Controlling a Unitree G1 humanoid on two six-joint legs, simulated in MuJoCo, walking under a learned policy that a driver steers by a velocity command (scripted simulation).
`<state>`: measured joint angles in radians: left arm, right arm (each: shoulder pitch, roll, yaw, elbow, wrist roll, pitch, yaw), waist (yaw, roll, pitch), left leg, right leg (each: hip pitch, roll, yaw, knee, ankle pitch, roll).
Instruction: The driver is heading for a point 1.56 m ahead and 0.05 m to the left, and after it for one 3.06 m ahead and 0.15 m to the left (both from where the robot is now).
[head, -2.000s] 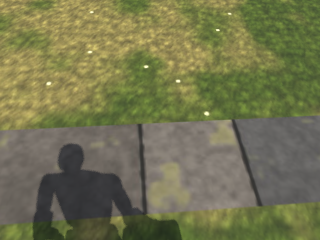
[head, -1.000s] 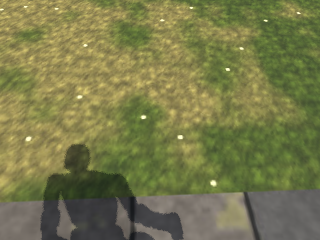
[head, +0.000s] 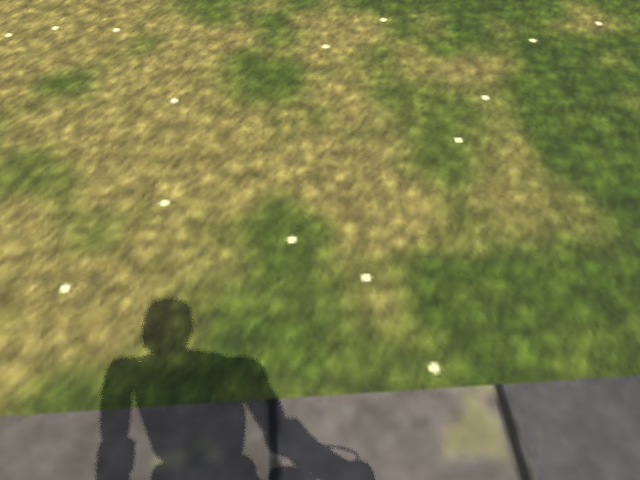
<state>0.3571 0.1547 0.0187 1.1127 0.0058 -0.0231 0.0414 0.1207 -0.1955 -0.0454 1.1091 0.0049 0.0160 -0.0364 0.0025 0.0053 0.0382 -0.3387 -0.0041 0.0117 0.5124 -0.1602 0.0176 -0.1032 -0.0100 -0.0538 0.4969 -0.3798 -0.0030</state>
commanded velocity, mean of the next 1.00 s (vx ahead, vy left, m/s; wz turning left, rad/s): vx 0.08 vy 0.00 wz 0.00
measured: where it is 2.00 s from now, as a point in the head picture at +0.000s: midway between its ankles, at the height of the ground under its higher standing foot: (339, 416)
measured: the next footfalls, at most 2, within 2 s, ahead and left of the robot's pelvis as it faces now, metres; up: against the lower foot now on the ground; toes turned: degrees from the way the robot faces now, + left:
right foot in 1.44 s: +0.51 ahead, -0.12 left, +0.00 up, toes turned -4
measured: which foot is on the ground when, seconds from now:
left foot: down 0.00-1.00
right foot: down 0.00-0.94, up 0.96-1.00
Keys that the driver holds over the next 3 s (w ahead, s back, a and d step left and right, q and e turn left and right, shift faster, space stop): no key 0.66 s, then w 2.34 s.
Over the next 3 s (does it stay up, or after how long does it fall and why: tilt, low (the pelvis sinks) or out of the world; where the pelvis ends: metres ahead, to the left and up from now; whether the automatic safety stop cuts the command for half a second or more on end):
stays up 1.20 -0.03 0.01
